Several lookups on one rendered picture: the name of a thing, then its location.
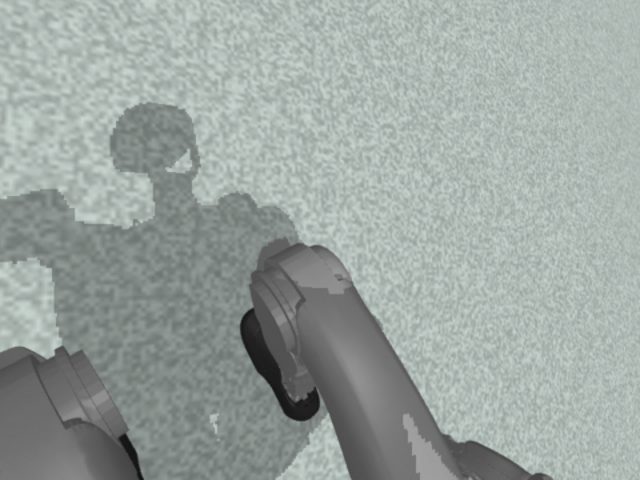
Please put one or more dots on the right robot foot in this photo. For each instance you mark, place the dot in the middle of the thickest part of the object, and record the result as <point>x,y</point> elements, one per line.
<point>267,367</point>

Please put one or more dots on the right robot hand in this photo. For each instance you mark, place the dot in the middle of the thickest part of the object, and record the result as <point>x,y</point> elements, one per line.
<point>478,462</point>

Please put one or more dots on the left robot foot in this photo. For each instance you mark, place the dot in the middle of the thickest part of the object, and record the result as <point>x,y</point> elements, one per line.
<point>131,453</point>

